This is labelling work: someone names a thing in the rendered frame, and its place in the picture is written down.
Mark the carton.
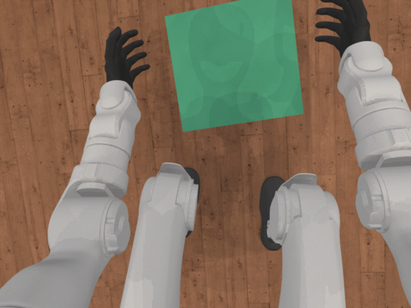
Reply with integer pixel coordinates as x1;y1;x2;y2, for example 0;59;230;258
164;0;304;132

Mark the left robot upper arm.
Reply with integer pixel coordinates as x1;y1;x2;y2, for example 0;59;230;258
0;197;130;308

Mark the robot left forearm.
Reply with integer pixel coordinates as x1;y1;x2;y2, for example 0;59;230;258
48;80;141;248

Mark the right robot upper arm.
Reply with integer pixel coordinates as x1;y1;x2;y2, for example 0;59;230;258
355;166;411;307

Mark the robot right foot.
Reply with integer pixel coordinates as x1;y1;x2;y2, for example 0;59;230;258
259;176;285;251

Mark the left robot thigh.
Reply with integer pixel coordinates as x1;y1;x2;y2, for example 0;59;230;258
120;172;198;308

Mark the right robot hand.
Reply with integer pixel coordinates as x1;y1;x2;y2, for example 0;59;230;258
315;0;371;58

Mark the left robot hand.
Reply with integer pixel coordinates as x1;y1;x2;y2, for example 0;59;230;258
105;26;150;90

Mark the robot right forearm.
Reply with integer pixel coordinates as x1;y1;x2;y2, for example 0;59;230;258
337;41;411;171

